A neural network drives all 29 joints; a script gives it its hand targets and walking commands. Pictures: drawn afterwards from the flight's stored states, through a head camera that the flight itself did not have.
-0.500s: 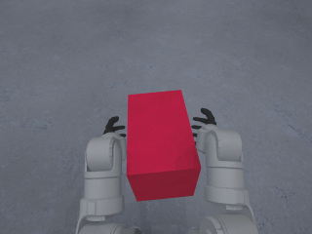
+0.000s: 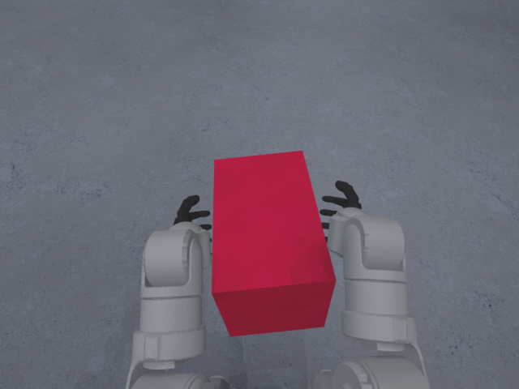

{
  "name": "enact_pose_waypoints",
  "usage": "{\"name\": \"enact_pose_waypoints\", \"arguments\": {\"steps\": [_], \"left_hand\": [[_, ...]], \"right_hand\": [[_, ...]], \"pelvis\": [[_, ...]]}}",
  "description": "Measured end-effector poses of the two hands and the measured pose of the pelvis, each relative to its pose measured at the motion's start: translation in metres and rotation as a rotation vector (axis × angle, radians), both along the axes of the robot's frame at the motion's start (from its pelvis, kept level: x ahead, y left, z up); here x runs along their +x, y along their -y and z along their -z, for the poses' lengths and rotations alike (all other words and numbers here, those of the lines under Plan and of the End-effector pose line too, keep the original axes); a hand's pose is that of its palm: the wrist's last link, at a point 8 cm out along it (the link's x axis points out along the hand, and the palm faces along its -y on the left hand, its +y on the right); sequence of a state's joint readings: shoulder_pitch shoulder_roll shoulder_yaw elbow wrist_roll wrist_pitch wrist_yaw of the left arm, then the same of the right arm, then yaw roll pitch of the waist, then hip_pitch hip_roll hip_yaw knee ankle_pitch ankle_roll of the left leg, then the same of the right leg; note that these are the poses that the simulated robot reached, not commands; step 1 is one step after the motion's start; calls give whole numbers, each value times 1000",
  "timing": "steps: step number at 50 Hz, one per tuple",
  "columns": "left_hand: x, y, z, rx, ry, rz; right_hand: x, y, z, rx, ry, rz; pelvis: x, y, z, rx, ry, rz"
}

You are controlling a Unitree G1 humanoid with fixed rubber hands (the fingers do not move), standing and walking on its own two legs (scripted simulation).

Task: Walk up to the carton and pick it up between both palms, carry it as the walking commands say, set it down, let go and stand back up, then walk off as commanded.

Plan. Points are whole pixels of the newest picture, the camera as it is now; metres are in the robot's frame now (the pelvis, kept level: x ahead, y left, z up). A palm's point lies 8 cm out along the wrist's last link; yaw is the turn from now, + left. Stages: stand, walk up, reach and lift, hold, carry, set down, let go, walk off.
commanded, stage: carry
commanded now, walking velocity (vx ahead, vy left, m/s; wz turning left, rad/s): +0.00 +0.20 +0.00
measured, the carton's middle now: (267, 240) +0.36 +0.00 -0.03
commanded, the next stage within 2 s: none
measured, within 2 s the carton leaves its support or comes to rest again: neither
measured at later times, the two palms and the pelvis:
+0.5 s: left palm (125, 269) +0.26 +0.20 +0.06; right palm (302, 268) +0.26 -0.04 +0.07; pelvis -0.06 +0.10 -0.01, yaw -2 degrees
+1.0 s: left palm (69, 308) +0.20 +0.24 +0.09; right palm (273, 304) +0.21 +0.01 +0.10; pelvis -0.11 +0.14 +0.00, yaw -4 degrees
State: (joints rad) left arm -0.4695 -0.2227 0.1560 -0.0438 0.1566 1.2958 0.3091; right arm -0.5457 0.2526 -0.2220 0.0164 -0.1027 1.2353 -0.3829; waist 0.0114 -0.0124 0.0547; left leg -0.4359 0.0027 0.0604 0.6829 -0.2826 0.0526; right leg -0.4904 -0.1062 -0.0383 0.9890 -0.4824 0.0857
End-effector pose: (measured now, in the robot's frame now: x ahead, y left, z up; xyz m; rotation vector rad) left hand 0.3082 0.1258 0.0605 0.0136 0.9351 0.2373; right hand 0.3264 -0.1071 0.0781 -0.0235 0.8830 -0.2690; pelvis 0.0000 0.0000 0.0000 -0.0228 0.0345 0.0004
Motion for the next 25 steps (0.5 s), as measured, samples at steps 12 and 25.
{"name": "enact_pose_waypoints", "arguments": {"steps": [12,25], "left_hand": [[-27,-20,-9,43,43,38],[-47,-73,-4,37,33,73]], "right_hand": [[-37,-19,0,43,44,46],[-64,-72,4,36,36,79]], "pelvis": [[-33,-36,7,18,18,98],[-58,-99,5,21,-2,30]]}}
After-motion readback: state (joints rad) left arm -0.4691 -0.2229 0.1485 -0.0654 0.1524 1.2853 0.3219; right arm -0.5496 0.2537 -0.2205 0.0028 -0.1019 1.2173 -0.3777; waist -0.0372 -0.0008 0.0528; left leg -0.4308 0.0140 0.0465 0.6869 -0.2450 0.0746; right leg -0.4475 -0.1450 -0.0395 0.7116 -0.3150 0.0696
